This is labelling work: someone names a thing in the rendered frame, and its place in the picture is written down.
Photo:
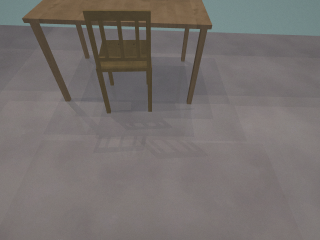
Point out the table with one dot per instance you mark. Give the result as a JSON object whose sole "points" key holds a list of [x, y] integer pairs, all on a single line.
{"points": [[180, 14]]}

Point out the chair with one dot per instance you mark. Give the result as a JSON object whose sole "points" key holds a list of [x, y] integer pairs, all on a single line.
{"points": [[120, 55]]}

